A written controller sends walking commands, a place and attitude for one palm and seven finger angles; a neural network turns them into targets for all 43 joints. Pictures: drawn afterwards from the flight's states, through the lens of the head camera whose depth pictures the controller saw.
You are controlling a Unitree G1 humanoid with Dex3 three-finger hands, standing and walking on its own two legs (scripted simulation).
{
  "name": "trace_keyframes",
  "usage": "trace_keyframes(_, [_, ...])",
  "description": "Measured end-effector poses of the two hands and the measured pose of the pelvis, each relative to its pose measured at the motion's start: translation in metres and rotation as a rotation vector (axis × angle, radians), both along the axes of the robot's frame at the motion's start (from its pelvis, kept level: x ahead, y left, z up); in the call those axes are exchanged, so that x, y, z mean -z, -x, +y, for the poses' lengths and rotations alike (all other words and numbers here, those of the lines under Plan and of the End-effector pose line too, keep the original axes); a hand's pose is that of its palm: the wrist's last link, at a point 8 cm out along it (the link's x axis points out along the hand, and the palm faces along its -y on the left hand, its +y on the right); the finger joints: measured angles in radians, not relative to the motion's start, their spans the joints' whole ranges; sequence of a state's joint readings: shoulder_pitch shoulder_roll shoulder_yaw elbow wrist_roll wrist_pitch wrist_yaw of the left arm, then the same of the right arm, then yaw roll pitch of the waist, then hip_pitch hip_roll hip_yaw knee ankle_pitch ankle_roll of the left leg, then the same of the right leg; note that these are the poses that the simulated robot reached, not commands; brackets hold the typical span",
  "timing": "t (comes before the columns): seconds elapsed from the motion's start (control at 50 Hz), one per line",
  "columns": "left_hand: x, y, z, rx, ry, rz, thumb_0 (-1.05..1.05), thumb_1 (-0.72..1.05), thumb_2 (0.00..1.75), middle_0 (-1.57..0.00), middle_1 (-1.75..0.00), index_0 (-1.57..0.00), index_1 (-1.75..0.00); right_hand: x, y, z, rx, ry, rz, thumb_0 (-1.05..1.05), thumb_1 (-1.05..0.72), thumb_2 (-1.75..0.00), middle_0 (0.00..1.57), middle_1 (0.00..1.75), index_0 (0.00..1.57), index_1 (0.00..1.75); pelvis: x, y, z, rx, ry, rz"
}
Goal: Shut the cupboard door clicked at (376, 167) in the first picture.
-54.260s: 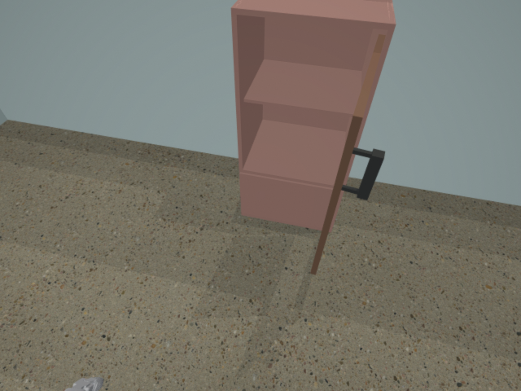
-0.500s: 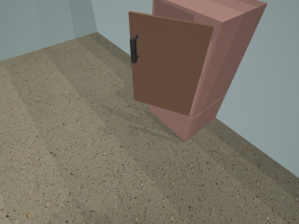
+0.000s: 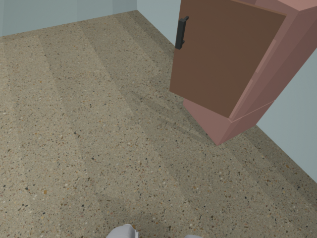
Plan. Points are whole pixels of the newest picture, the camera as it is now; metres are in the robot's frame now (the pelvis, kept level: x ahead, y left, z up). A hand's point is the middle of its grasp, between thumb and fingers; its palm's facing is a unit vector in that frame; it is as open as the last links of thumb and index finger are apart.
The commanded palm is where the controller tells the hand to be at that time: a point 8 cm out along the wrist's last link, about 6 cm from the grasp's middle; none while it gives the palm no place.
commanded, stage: walk to a spot facing it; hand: left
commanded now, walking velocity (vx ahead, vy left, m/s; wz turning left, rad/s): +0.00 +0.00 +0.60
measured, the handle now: (182, 32) +0.94 -0.09 +0.01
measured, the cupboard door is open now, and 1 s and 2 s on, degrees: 29 29 29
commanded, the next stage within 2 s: turn to face it in 1.24 s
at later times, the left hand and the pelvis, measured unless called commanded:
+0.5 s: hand out of the picture +0.00 +0.17 -0.13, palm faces +0.32 -0.90 -0.30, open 7.4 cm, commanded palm none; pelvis +0.01 -0.05 +0.03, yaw +21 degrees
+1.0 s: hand out of the picture +0.03 +0.18 -0.13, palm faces +0.65 -0.71 -0.28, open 7.4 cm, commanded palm none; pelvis +0.11 -0.03 +0.02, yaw +41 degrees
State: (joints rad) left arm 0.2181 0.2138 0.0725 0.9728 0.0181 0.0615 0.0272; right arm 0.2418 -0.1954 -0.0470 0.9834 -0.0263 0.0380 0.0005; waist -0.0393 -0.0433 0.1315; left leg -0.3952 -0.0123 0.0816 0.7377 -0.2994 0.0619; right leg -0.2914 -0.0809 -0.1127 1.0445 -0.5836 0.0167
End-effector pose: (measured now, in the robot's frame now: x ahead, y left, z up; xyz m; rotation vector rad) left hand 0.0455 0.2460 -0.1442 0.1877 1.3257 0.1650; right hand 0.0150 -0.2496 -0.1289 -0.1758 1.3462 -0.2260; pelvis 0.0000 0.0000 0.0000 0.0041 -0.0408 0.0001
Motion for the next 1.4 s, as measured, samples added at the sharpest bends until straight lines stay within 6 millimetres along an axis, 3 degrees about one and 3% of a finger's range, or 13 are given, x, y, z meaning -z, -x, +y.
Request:
trace_keyframes(0.14, [-0.038, -0.034, 0.016, -0.045, -0.043, -0.162, 0.0, 0.91, 0.89, -0.2, -0.29, -0.2, -0.3, -0.02, -0.033, -0.007, -0.122, 0.01, -0.016, 0.01, -0.91, -0.89, 0.2, 0.3, 0.2, 0.3, -0.021, 0.005, -0.005, -0.095, 0.029, 0.053])
trace_keyframes(0.26, [-0.056, -0.033, 0.007, -0.095, -0.083, -0.226, 0.0, 0.91, 0.89, -0.2, -0.29, -0.2, -0.3, -0.025, -0.071, -0.028, -0.204, 0.004, -0.059, 0.01, -0.9, -0.89, 0.2, 0.3, 0.2, 0.3, -0.025, 0.003, -0.028, -0.183, 0.044, 0.068])
trace_keyframes(0.36, [-0.055, 0.004, -0.009, -0.171, -0.125, -0.201, 0.0, 0.9, 0.89, -0.2, -0.3, -0.2, -0.3, -0.016, -0.111, -0.047, -0.268, -0.003, -0.094, 0.01, -0.9, -0.89, 0.2, 0.3, 0.2, 0.3, -0.018, 0.0, -0.048, -0.256, 0.013, 0.068])
trace_keyframes(0.44, [-0.054, 0.04, -0.024, -0.247, -0.111, -0.113, 0.0, 0.9, 0.89, -0.21, -0.3, -0.2, -0.3, -0.022, -0.14, -0.044, -0.331, -0.014, -0.116, 0.01, -0.91, -0.89, 0.2, 0.3, 0.2, 0.3, -0.024, -0.006, -0.051, -0.316, -0.007, 0.054])
trace_keyframes(0.62, [-0.02, 0.115, -0.033, -0.455, -0.042, -0.023, 0.0, 0.9, 0.89, -0.21, -0.3, -0.2, -0.3, -0.02, -0.202, 0.012, -0.578, -0.015, -0.151, 0.01, -0.91, -0.89, 0.2, 0.3, 0.2, 0.3, -0.008, -0.013, -0.037, -0.476, -0.008, 0.056])
trace_keyframes(0.68, [-0.016, 0.13, -0.032, -0.503, -0.033, 0.024, 0.0, 0.9, 0.89, -0.21, -0.3, -0.2, -0.3, -0.023, -0.212, 0.029, -0.629, -0.02, -0.176, 0.01, -0.91, -0.89, 0.2, 0.3, 0.2, 0.3, -0.007, -0.018, -0.035, -0.497, -0.01, 0.055])
trace_keyframes(0.74, [-0.024, 0.124, -0.03, -0.536, -0.03, 0.013, 0.01, 0.91, 0.89, -0.2, -0.3, -0.2, -0.3, -0.026, -0.213, 0.036, -0.654, -0.029, -0.159, 0.0, -0.91, -0.89, 0.2, 0.3, 0.2, 0.3, -0.015, -0.028, -0.034, -0.529, -0.001, 0.057])
trace_keyframes(0.84, [-0.043, 0.086, -0.024, -0.556, -0.058, -0.081, 0.01, 0.91, 0.89, -0.2, -0.29, -0.2, -0.3, -0.019, -0.218, 0.036, -0.676, -0.055, -0.078, 0.01, -0.9, -0.89, 0.2, 0.3, 0.2, 0.3, -0.022, -0.054, -0.035, -0.586, 0.01, 0.057])
trace_keyframes(0.96, [-0.048, 0.052, -0.029, -0.626, -0.131, -0.183, 0.0, 0.9, 0.89, -0.21, -0.3, -0.2, -0.3, 0.0, -0.26, 0.036, -0.727, -0.061, 0.003, 0.01, -0.9, -0.89, 0.2, 0.3, 0.2, 0.3, -0.013, -0.096, -0.036, -0.69, 0.005, 0.049])
trace_keyframes(1.1, [-0.052, 0.053, -0.063, -0.775, -0.048, -0.086, 0.0, 0.9, 0.89, -0.21, -0.3, -0.2, -0.3, -0.026, -0.341, 0.097, -0.836, -0.092, -0.067, 0.01, -0.91, -0.89, 0.2, 0.3, 0.2, 0.3, -0.033, -0.136, -0.012, -0.803, 0.002, 0.065])
trace_keyframes(1.24, [-0.031, 0.071, -0.087, -0.94, 0.062, 0.028, 0.0, 0.9, 0.89, -0.21, -0.3, -0.2, -0.3, -0.032, -0.41, 0.207, -1.04, -0.11, -0.143, 0.01, -0.91, -0.89, 0.2, 0.3, 0.2, 0.3, -0.027, -0.158, 0.025, -0.906, 0.01, 0.055])
trace_keyframes(1.32, [-0.007, 0.088, -0.078, -1.0, 0.106, 0.095, 0.0, 0.9, 0.89, -0.21, -0.3, -0.2, -0.3, -0.026, -0.436, 0.269, -1.12, -0.125, -0.26, 0.01, -0.91, -0.89, 0.2, 0.3, 0.2, 0.3, -0.004, -0.163, 0.057, -0.93, 0.036, 0.037])
trace_keyframes(1.4, [-0.004, 0.085, -0.037, -1.023, 0.049, 0.079, 0.01, 0.9, 0.89, -0.21, -0.3, -0.2, -0.3, -0.032, -0.441, 0.292, -1.15, -0.108, -0.282, 0.0, -0.91, -0.89, 0.2, 0.3, 0.2, 0.3, -0.006, -0.17, 0.068, -0.954, 0.029, 0.027])
